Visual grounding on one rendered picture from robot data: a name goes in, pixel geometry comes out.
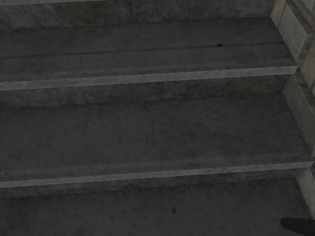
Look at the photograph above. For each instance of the right robot hand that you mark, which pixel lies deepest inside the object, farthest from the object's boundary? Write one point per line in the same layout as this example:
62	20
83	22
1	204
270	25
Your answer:
305	227

